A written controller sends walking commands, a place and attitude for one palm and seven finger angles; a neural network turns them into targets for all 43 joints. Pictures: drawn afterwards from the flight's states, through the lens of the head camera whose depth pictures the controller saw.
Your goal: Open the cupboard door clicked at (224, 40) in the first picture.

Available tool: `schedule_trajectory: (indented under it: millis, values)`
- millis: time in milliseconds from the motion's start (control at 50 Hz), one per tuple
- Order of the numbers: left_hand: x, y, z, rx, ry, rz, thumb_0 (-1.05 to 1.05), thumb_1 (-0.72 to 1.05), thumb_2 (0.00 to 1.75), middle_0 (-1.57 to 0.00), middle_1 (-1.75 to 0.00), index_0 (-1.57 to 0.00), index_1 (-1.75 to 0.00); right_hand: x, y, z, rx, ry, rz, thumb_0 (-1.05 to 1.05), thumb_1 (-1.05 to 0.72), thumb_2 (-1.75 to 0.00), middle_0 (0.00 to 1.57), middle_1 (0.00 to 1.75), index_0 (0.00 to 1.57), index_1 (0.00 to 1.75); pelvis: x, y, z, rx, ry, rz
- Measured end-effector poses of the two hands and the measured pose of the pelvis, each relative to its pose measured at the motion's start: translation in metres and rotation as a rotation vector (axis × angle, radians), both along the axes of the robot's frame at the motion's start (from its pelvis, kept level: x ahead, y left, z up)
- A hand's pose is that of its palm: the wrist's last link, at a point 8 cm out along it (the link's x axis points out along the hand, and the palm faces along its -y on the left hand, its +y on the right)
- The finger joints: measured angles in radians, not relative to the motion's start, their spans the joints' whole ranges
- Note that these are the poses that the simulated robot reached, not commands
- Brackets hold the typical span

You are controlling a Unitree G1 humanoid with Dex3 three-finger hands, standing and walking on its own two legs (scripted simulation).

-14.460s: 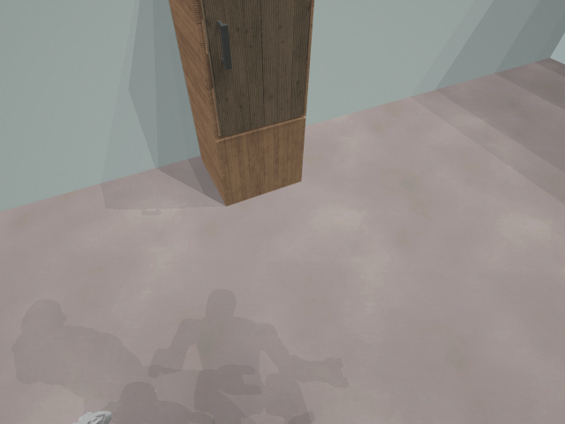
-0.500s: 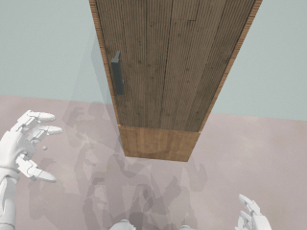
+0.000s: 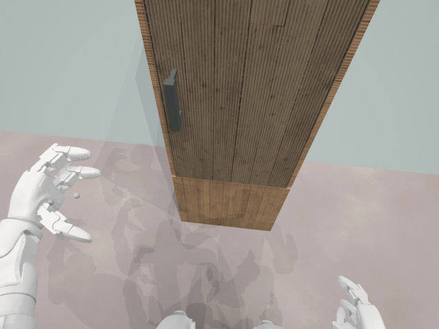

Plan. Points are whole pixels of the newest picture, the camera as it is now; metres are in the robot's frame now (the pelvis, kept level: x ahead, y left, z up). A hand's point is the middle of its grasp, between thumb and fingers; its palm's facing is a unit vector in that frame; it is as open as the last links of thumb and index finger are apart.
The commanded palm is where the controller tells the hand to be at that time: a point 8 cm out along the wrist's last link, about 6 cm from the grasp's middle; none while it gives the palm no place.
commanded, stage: move the hooked fingers beside the handle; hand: left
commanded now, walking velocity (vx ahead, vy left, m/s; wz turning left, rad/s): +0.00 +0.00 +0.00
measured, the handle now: (174, 101) +0.57 +0.14 +0.06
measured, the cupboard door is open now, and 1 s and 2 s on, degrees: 0 0 0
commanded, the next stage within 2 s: none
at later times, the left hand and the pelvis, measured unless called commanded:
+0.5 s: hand (107, 157) +0.40 +0.24 +0.07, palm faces -0.07 -1.00 -0.02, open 13.9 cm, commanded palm +0.38 +0.29 +0.07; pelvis +0.00 +0.00 +0.00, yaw -1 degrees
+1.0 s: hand (123, 130) +0.47 +0.23 +0.06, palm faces -0.07 -1.00 +0.00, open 13.9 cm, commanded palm +0.46 +0.27 +0.06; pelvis +0.01 +0.01 -0.01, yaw -3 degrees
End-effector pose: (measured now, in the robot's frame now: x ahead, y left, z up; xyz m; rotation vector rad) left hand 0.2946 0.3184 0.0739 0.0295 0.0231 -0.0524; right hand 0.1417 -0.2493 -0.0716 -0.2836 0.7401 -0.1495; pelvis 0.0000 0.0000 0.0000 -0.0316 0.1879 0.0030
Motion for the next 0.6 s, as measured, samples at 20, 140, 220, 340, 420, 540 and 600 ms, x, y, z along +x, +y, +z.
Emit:
schedule_trajectory:
  millis: [20, 140, 220, 340, 420, 540, 600]
  values:
    - [0.005, -0.001, -0.001, 0.000, 0.002, -0.003, -0.01, -0.50, 0.30, -0.30, -1.20, -0.31, -1.20, -0.002, -0.001, -0.001, -0.002, 0.007, -0.004, 0.01, -0.91, -0.90, 0.20, 0.30, 0.20, 0.30, -0.001, 0.000, 0.000, 0.000, 0.002, 0.000]
    - [0.031, -0.010, 0.003, 0.000, -0.012, -0.023, -0.01, -0.50, 0.30, -0.30, -1.20, -0.30, -1.20, -0.018, -0.007, -0.005, -0.006, 0.053, -0.045, 0.01, -0.91, -0.90, 0.20, 0.30, 0.20, 0.30, -0.001, -0.001, -0.001, 0.001, 0.013, -0.010]
    - [0.044, -0.014, 0.005, -0.002, -0.009, -0.025, -0.01, -0.50, 0.30, -0.30, -1.20, -0.30, -1.20, -0.031, -0.010, -0.007, 0.001, 0.092, -0.073, 0.01, -0.91, -0.90, 0.20, 0.30, 0.20, 0.30, 0.001, 0.000, 0.000, 0.005, 0.021, -0.019]
    - [0.058, -0.016, -0.001, -0.001, 0.012, -0.008, -0.01, -0.50, 0.30, -0.30, -1.20, -0.30, -1.20, -0.049, -0.013, -0.013, 0.001, 0.164, -0.102, 0.01, -0.91, -0.90, 0.20, 0.30, 0.20, 0.30, 0.002, 0.000, 0.000, 0.006, 0.034, -0.024]
    - [0.071, -0.020, -0.003, -0.004, 0.002, -0.009, -0.01, -0.50, 0.30, -0.30, -1.20, -0.30, -1.20, -0.059, -0.015, -0.018, -0.006, 0.213, -0.117, 0.01, -0.91, -0.90, 0.20, 0.30, 0.20, 0.30, 0.002, 0.000, -0.002, 0.005, 0.043, -0.024]
    - [0.096, -0.025, -0.005, -0.012, 0.009, -0.018, -0.01, -0.50, 0.30, -0.30, -1.20, -0.30, -1.20, -0.070, -0.016, -0.023, -0.013, 0.268, -0.139, 0.01, -0.91, -0.90, 0.20, 0.30, 0.20, 0.30, 0.002, 0.001, -0.004, 0.003, 0.064, -0.026]
    - [0.108, -0.026, -0.006, -0.018, 0.008, -0.018, -0.01, -0.50, 0.30, -0.30, -1.20, -0.30, -1.20, -0.075, -0.017, -0.024, -0.014, 0.288, -0.153, 0.01, -0.91, -0.90, 0.20, 0.30, 0.20, 0.30, 0.003, 0.001, -0.006, 0.002, 0.074, -0.031]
